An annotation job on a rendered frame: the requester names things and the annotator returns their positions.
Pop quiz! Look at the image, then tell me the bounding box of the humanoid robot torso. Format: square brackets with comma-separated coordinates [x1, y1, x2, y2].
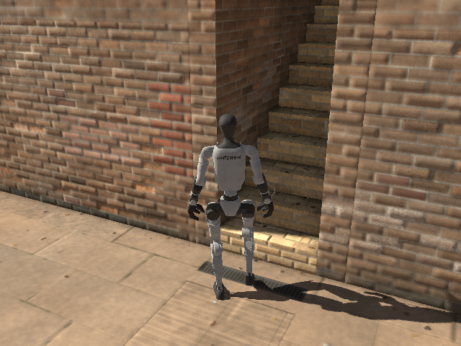
[212, 142, 246, 216]

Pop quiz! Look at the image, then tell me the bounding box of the robot right upper arm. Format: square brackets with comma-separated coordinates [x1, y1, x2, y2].
[244, 145, 264, 185]

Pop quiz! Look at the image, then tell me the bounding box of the left robot hand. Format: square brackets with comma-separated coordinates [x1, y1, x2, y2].
[187, 204, 205, 221]

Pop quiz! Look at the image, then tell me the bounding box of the right robot hand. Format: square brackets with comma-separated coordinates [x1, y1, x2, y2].
[257, 201, 274, 218]

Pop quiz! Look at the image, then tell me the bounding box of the right robot thigh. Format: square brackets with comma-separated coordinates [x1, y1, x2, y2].
[241, 200, 255, 240]

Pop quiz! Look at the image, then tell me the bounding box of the right robot forearm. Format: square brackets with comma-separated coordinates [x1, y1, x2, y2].
[257, 173, 272, 204]

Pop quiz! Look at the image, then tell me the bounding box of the left robot forearm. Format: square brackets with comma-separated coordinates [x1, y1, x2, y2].
[189, 175, 202, 205]

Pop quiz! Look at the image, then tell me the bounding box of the robot left upper arm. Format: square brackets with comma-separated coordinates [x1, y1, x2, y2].
[195, 146, 214, 186]

